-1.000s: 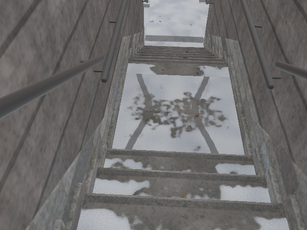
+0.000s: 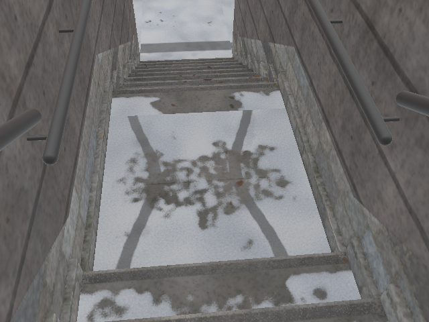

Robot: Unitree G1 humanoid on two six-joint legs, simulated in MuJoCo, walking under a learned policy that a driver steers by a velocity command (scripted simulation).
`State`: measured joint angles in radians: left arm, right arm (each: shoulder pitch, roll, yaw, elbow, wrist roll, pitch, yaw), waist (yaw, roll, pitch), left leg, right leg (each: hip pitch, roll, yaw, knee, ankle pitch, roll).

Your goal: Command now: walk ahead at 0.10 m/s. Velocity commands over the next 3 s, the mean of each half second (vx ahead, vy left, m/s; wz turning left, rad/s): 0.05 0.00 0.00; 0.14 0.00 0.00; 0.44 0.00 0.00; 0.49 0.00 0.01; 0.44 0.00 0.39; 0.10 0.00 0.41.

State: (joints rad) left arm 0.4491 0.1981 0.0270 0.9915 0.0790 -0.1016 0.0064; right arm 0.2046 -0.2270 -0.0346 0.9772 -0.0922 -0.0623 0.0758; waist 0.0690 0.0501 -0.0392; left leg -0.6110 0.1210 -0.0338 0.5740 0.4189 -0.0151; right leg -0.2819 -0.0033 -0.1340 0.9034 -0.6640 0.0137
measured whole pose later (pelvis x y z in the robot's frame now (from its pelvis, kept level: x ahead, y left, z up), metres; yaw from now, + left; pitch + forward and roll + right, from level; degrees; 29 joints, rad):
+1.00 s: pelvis +0.20 +0.08 -0.09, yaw +2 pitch +1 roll -1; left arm 0.18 0.15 0.07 1.03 0.10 -0.03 -0.02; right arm 0.63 -0.14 0.01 1.23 -0.08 -0.12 0.06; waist -0.10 0.03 -0.04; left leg -0.05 -0.04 0.12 0.26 -0.23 0.09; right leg -0.62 -0.11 0.01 1.01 -0.16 -0.05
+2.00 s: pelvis +0.70 -0.02 -0.41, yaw +2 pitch +0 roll +6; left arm 0.15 0.22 0.01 0.90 0.09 -0.10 -0.07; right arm 0.52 -0.11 0.04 1.10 -0.09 -0.10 0.06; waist -0.09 -0.08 -0.02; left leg -0.19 -0.05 0.03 1.25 -0.85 0.02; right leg -0.36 -0.11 -0.03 0.42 0.21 -0.06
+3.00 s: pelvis +1.19 -0.01 -0.63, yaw +28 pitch +2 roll +1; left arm 0.14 0.14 0.03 0.86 0.04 -0.02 0.04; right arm 0.20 -0.22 -0.06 0.83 0.03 0.02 -0.06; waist 0.01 0.03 -0.03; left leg -0.47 -0.02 -0.07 0.94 -0.52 -0.04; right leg -0.49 -0.01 0.03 0.70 -0.24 0.00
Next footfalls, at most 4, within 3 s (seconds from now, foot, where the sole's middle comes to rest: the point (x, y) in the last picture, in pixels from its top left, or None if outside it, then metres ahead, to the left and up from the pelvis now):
0.10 left None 0.19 0.15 -0.88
0.34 right None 0.13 -0.07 -0.75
1.22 right None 0.28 -0.07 -0.88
1.60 left None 0.53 0.13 -1.05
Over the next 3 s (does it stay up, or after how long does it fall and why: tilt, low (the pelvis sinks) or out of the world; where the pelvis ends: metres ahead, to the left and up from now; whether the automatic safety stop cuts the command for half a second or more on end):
stays up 1.19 -0.01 -0.63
